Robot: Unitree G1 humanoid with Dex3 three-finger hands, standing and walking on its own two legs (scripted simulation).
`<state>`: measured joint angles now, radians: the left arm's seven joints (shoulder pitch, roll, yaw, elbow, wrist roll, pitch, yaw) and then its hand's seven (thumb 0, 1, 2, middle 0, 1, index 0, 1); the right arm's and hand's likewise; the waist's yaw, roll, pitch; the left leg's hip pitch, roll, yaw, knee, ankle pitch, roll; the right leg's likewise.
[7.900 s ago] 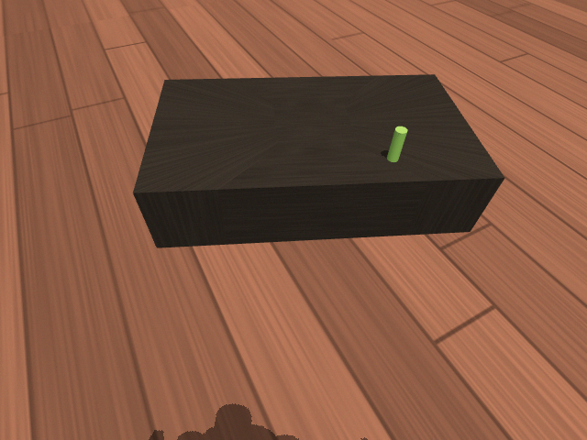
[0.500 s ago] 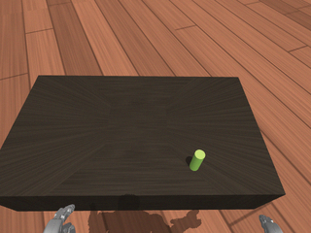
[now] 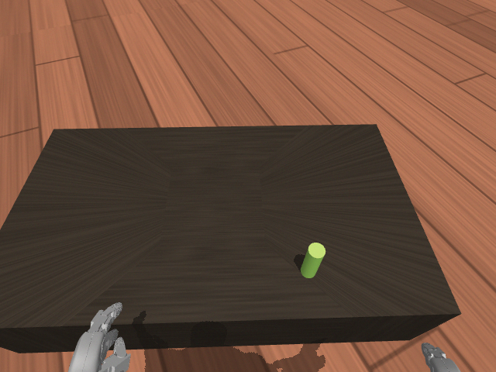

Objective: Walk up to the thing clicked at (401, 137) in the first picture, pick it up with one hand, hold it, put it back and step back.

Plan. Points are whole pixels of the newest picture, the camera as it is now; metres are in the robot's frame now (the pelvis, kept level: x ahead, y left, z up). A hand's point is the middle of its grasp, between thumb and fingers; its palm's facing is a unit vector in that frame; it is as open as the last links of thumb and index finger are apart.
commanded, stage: go down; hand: right
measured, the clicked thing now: (312, 261) +0.46 -0.17 -0.33
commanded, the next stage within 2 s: approach in 1.98 s
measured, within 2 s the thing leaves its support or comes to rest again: neither
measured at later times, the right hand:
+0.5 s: hand out of the picture +0.13 -0.25 -0.10, palm faces +0.05 +0.94 -0.33, open 17.4 cm
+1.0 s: hand (430, 295) +0.28 -0.31 -0.07, palm faces +0.12 +0.98 -0.18, open 17.3 cm
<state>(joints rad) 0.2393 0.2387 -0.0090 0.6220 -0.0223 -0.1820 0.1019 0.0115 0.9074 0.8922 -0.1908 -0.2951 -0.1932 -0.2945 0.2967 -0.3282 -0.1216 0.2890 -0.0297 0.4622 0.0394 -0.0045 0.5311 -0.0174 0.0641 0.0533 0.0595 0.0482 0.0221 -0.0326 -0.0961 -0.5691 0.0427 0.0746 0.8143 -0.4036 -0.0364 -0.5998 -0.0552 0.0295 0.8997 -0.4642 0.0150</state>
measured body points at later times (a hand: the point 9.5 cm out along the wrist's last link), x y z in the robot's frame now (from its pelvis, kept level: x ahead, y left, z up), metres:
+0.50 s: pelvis -0.01 +0.00 -0.01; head +0.02 -0.01 +0.44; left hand +0.14 +0.25 -0.08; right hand +0.13 -0.30 -0.08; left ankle +0.00 +0.15 -0.70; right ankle -0.01 -0.12 -0.70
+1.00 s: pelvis -0.03 +0.00 -0.03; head +0.06 -0.02 +0.41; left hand +0.06 +0.28 -0.12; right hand +0.27 -0.36 -0.05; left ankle +0.00 +0.15 -0.70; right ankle -0.01 -0.12 -0.70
